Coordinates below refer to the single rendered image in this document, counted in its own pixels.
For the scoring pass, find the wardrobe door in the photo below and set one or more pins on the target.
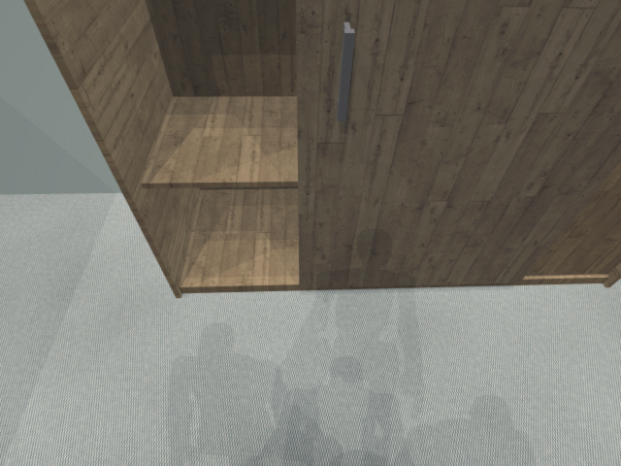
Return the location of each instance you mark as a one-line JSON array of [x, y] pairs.
[[591, 243], [475, 132]]

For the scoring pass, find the handle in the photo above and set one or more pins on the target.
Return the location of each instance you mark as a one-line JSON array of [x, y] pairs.
[[348, 44]]

